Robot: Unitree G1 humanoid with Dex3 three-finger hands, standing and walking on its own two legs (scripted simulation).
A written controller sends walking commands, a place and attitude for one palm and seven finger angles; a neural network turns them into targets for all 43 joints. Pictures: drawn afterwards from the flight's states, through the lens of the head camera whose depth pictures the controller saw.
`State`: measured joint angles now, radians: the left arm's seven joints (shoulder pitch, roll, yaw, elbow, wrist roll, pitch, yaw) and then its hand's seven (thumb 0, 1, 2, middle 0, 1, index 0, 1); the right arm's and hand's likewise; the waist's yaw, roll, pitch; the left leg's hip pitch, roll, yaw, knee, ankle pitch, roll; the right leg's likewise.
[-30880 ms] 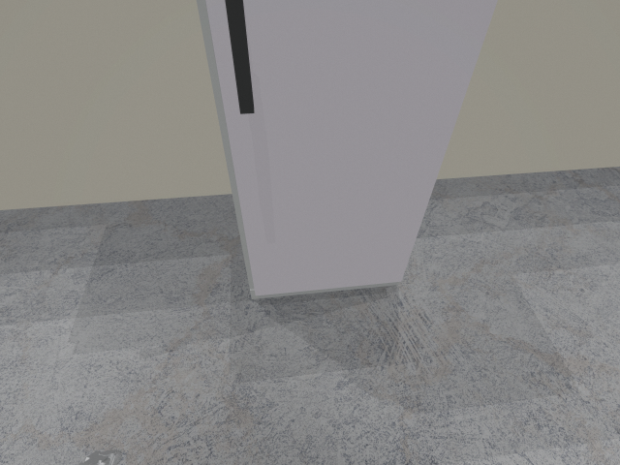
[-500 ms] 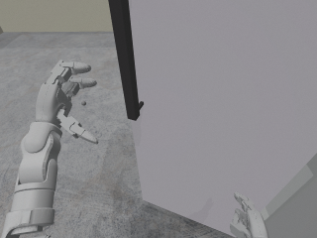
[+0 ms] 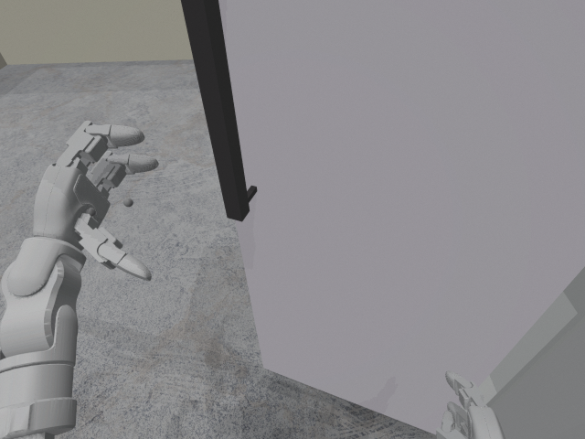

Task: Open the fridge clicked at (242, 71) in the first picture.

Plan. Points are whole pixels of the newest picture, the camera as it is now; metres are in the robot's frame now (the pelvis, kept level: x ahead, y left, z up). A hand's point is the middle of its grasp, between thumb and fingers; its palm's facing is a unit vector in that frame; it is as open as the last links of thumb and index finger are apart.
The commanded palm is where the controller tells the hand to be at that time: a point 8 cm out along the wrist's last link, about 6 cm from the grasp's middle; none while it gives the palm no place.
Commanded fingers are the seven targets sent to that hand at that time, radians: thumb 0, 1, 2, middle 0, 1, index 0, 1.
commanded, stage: draw the hand back to the body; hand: left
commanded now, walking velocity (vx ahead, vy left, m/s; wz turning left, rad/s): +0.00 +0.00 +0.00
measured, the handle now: (229, 104) +0.45 +0.12 +0.27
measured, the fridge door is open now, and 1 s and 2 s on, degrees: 68 68 68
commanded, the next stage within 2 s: step back with the hand held close in 1.54 s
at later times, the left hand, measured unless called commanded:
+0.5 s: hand (83, 253) +0.25 +0.25 +0.19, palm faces +0.02 -0.99 -0.15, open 14.5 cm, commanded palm +0.21 +0.29 +0.20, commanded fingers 0.00 -0.26 0.34 -0.24 -0.98 -0.24 -0.98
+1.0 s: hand (50, 279) +0.23 +0.28 +0.18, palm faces +0.42 -0.84 -0.34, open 10.4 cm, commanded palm +0.17 +0.32 +0.18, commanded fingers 0.00 0.65 0.78 -0.21 -0.45 -0.21 -0.45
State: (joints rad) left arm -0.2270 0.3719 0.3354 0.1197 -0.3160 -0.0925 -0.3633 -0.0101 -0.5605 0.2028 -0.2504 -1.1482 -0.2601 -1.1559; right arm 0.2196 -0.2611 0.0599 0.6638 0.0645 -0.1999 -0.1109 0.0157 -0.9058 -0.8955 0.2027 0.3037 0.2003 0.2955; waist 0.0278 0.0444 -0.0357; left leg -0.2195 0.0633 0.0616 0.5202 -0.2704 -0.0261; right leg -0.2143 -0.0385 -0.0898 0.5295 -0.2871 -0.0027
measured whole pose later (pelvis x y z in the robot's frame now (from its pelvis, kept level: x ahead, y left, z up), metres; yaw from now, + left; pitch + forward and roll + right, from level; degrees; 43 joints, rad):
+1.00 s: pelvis +0.01 +0.03 +0.01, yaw -1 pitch -4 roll +0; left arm 0.36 0.34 0.31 -0.37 -0.07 -0.08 0.11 0.00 0.29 0.61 -0.22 -0.65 -0.23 -0.66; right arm 0.23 -0.22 0.02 0.67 0.00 -0.14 -0.07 0.02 -0.91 -0.90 0.20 0.30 0.20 0.30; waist 0.05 0.04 0.00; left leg -0.11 0.02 0.09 0.46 -0.27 0.01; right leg -0.10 -0.07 -0.06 0.43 -0.26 0.04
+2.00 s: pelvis -0.02 +0.04 +0.00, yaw +0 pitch +0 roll -1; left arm 0.54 0.42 0.39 -0.50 -0.05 -0.16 0.12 0.02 0.88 0.90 -0.21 -0.30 -0.22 -0.31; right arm 0.18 -0.21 0.01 0.55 0.01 -0.02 -0.09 0.01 -0.91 -0.90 0.20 0.30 0.20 0.30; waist 0.01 -0.01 0.03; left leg -0.28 0.02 0.08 0.52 -0.25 0.03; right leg -0.26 -0.08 -0.06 0.49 -0.23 0.05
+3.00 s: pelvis -0.14 +0.06 +0.00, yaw +3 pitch +1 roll -6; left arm 0.47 0.45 0.48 -0.53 -0.04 -0.30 0.12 0.02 0.88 0.90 -0.21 -0.30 -0.22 -0.31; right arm 0.22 -0.17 -0.02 0.62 -0.01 -0.13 -0.07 0.01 -0.91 -0.90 0.20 0.30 0.20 0.30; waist 0.00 0.01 0.01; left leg -0.47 0.05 -0.03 0.47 -0.02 0.06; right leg -0.31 0.10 -0.02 0.83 -0.49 0.00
